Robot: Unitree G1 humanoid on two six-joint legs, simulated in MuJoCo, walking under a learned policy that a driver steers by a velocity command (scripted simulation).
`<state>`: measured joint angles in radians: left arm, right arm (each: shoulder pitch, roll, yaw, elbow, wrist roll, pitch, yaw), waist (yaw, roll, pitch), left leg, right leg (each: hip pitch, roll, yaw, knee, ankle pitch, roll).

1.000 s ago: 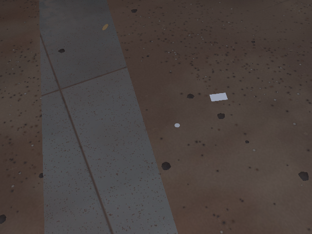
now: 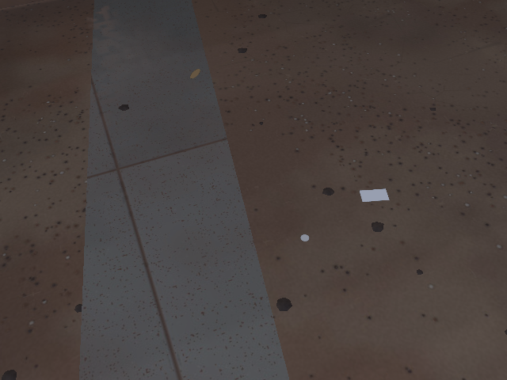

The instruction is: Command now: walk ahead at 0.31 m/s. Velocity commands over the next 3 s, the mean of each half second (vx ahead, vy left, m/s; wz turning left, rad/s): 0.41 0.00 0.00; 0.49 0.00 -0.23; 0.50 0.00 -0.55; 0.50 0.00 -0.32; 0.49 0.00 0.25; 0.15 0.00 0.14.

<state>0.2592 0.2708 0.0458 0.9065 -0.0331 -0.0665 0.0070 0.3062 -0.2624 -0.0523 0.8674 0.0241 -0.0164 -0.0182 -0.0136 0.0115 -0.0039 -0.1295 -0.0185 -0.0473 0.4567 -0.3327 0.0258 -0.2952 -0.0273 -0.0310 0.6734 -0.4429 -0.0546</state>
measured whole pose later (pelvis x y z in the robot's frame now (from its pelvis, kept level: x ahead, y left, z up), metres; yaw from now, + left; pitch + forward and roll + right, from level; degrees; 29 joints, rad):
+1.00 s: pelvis +0.50 -0.03 +0.00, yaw -9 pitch +2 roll +3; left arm 0.11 0.25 0.03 0.78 -0.02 -0.06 -0.04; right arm 0.30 -0.27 -0.05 0.94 0.01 -0.08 0.00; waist -0.07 -0.04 0.02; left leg 0.09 -0.05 0.19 0.19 -0.31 0.01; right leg -0.64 -0.10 0.01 0.63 0.02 -0.04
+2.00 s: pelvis +1.03 -0.23 +0.00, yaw -35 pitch +3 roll +2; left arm 0.06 0.26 0.03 0.61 -0.02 -0.06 -0.03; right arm 0.40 -0.29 -0.05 0.90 0.03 -0.07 0.01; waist -0.12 -0.03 0.02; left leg 0.02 -0.01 0.05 0.26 -0.32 -0.01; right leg -0.57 -0.06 0.02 0.57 -0.07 -0.03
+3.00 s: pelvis +1.37 -0.43 +0.00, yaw -21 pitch +0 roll +2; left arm 0.20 0.25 0.04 0.88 0.01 0.01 0.04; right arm 0.13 -0.23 -0.03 0.86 -0.02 -0.02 0.01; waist 0.00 -0.01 0.01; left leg -0.29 -0.06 0.03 0.47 -0.19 0.04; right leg -0.30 -0.07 0.04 0.54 -0.24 0.05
